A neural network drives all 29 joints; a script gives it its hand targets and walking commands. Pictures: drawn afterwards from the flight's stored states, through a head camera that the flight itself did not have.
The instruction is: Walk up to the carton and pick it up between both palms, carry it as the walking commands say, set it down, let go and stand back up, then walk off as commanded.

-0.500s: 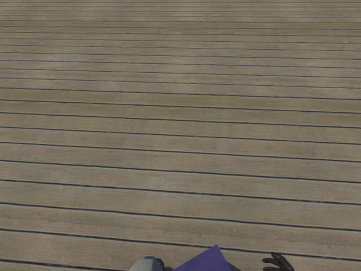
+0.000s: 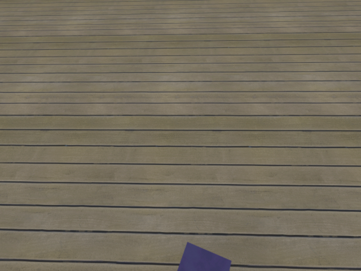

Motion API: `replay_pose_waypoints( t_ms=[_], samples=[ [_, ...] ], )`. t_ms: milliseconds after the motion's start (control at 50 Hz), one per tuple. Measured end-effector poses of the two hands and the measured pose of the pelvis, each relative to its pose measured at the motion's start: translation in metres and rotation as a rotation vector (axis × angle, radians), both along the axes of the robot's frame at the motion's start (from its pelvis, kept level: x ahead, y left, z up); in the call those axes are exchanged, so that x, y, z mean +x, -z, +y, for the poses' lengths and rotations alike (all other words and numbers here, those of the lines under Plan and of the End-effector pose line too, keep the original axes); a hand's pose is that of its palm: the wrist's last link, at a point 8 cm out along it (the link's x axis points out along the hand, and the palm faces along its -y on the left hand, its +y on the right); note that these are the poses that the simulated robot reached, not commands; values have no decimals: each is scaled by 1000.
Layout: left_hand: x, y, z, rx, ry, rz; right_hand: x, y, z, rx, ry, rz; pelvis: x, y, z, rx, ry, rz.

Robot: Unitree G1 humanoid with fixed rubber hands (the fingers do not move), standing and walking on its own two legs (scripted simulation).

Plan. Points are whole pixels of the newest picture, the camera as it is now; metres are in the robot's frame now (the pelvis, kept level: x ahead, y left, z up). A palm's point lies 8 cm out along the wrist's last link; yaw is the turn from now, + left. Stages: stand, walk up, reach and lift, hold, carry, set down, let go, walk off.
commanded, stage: stand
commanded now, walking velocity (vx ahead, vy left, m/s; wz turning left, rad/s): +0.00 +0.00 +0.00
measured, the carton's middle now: out of the picture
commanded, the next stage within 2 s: none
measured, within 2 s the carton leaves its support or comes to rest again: rests again in 0.24 s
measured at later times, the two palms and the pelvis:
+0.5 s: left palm out of the picture +0.08 +0.24 -0.14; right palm out of the picture +0.08 -0.23 -0.14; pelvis +0.07 +0.01 +0.00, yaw -1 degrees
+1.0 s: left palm out of the picture +0.05 +0.23 -0.14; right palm out of the picture +0.05 -0.22 -0.15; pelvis +0.06 +0.01 +0.00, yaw -1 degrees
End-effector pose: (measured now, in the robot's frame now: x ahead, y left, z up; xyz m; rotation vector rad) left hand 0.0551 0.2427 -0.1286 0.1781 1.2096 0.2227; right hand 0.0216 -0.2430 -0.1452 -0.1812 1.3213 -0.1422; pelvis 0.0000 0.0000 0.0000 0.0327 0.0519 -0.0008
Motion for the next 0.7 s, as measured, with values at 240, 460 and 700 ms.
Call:
replay_pose_waypoints(
  t_ms=[240,460,700],
  samples=[
    [14,18,6,-59,-33,160,51,-6,32,1,44,8,58,0,14,-41,17,-12],
    [26,13,-6,-37,-40,173,58,0,17,-2,49,34,71,0,5,-29,19,-10],
    [8,15,-5,-44,-48,195,42,0,19,-5,55,51,61,0,7,-31,19,-28]
  ],
)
